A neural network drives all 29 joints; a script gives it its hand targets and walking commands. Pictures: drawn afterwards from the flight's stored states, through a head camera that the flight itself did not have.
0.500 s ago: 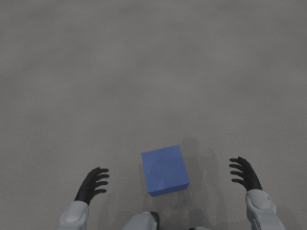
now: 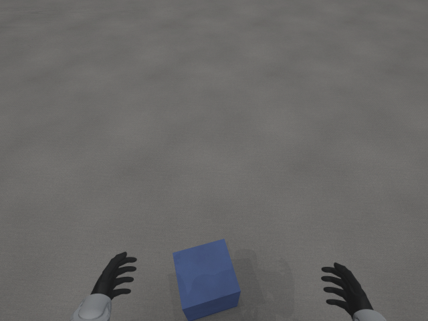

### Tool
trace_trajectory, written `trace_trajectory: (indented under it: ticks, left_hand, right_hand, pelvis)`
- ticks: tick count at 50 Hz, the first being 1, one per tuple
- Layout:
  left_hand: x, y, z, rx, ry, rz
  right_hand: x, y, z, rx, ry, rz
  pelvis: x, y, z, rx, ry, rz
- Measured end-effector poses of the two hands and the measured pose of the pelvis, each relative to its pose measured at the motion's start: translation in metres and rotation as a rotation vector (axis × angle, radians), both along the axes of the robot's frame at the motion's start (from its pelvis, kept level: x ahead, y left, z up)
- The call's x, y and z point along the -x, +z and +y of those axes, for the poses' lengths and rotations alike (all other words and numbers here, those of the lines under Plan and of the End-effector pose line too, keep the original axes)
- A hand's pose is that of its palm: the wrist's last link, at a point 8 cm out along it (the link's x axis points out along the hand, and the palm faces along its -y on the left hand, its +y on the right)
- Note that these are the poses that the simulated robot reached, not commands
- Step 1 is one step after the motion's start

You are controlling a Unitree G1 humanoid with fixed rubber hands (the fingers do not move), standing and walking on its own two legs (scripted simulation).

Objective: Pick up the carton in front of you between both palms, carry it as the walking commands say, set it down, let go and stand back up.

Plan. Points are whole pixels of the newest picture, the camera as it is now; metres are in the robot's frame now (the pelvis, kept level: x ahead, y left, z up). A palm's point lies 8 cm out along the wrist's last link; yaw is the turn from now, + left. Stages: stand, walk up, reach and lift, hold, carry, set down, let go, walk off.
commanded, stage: let go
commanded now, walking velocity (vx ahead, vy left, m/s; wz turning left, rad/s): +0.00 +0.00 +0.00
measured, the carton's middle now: (206, 280) +0.35 +0.08 -0.65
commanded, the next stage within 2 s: stand in 0.14 s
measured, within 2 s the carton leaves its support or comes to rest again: neither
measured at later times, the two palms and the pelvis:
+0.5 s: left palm (68, 316) +0.14 +0.31 -0.10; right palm out of the picture +0.12 -0.26 -0.07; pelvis +0.00 +0.03 +0.00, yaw -2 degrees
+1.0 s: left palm out of the picture +0.12 +0.33 -0.10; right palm out of the picture +0.09 -0.27 -0.08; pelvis +0.00 +0.04 +0.00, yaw -3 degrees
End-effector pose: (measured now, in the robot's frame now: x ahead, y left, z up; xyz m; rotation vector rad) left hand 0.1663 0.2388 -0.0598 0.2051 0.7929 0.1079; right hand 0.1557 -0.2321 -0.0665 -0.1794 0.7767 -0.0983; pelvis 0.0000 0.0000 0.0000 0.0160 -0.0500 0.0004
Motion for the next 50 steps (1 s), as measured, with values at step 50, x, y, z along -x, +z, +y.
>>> trace_trajectory:
  ticks: [50]
  left_hand:
    - [0.046,-0.044,0.089,-0.147,-0.019,0.226]
  right_hand:
    - [0.061,-0.017,-0.033,0.208,-0.122,0.263]
  pelvis:
    - [-0.001,0.003,0.04,0.017,-0.045,0.019]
